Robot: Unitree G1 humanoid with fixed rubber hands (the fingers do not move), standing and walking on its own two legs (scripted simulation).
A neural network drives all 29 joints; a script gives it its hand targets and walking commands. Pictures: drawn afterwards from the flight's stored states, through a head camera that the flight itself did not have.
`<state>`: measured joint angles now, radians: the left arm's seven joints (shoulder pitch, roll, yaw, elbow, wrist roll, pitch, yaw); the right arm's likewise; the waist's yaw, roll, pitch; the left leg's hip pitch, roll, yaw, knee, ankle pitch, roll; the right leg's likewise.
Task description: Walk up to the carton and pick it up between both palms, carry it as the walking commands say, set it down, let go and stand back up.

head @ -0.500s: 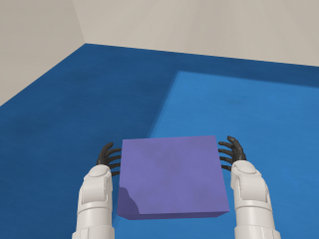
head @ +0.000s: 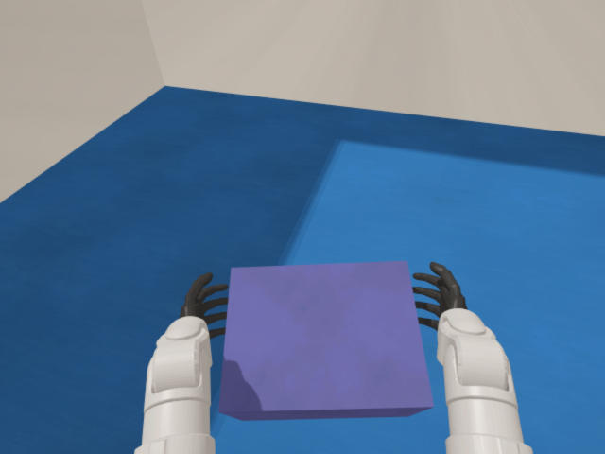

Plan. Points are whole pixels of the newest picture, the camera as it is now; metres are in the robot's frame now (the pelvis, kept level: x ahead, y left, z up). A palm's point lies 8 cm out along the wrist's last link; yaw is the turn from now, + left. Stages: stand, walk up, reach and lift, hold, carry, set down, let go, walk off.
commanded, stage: carry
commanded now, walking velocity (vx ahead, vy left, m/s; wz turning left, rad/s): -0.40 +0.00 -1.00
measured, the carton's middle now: (321, 343) +0.30 +0.00 -0.04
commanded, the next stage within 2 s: none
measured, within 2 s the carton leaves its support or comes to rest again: neither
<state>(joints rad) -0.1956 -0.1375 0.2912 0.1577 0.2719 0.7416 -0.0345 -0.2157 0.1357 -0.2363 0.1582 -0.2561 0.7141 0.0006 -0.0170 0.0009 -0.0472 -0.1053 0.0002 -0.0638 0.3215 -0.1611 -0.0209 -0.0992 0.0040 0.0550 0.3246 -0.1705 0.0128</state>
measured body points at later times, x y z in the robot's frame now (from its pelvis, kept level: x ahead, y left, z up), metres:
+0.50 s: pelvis -0.16 +0.00 -0.03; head -0.15 -0.02 +0.42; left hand +0.18 +0.06 +0.03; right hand +0.07 -0.26 +0.03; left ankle -0.15 +0.14 -0.71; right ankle +0.00 -0.12 -0.75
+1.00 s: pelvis -0.36 +0.03 -0.03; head -0.36 +0.01 +0.41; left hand -0.04 -0.04 +0.02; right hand -0.27 -0.30 +0.01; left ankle -0.26 +0.12 -0.69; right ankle -0.42 -0.12 -0.75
